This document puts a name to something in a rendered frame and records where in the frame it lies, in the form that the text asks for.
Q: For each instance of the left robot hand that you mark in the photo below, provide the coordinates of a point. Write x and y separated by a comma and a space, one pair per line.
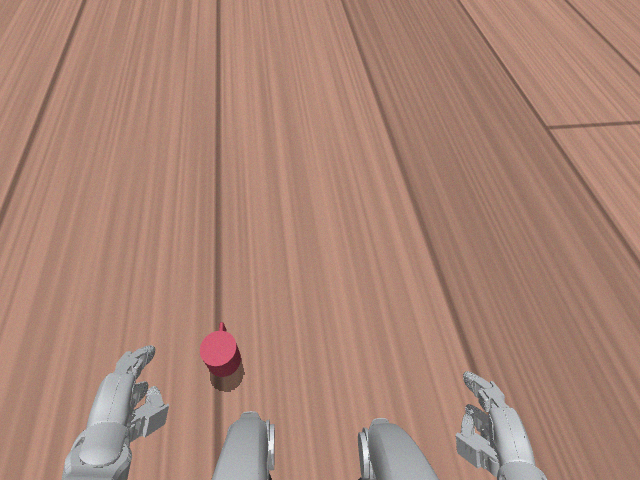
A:
118, 395

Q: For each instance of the mug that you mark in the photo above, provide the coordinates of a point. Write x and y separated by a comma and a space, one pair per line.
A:
220, 352

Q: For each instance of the right robot arm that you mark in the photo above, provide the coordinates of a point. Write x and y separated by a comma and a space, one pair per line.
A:
520, 471

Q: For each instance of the left robot arm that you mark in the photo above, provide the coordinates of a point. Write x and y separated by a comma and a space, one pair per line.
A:
100, 452

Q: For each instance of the right robot hand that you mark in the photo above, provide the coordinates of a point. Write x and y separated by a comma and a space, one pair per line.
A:
503, 436

